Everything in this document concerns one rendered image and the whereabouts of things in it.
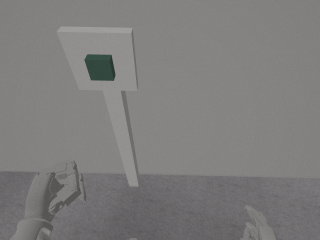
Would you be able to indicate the robot left hand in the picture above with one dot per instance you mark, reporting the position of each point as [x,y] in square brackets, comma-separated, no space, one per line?
[41,202]

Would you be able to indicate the robot left forearm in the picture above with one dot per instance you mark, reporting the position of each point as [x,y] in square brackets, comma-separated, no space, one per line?
[33,229]

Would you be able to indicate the button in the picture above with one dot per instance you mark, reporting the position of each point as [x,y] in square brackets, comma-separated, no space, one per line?
[100,67]

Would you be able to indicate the panel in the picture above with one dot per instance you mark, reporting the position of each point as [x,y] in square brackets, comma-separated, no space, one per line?
[77,43]

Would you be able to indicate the robot right hand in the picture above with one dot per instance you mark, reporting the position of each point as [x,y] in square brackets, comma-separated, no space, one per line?
[264,232]

